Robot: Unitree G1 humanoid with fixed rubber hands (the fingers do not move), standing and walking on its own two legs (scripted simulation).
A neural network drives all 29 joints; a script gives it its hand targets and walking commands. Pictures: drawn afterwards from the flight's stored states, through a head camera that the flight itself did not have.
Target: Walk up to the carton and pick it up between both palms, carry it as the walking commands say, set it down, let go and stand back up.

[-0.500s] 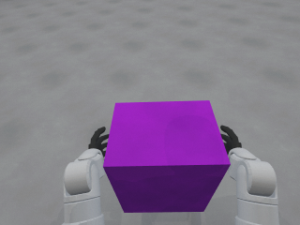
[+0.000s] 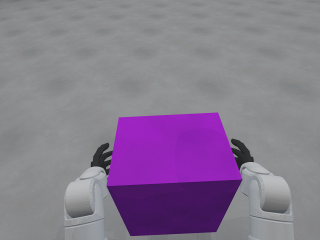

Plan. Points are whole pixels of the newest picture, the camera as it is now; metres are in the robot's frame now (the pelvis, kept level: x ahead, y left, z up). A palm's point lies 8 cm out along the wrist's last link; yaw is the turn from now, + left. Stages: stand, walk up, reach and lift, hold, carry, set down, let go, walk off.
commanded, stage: carry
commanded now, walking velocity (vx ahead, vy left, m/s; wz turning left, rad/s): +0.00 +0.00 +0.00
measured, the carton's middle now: (171, 178) +0.29 +0.00 +0.02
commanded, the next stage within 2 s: hold in 1.96 s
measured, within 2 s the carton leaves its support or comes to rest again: neither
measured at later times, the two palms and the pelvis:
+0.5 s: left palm (101, 174) +0.27 +0.17 +0.08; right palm (243, 170) +0.27 -0.16 +0.08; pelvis +0.01 +0.00 +0.00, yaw +0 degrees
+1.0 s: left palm (104, 174) +0.27 +0.16 +0.07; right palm (244, 172) +0.27 -0.17 +0.07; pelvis +0.01 +0.00 +0.00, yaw -1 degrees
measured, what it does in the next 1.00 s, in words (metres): stands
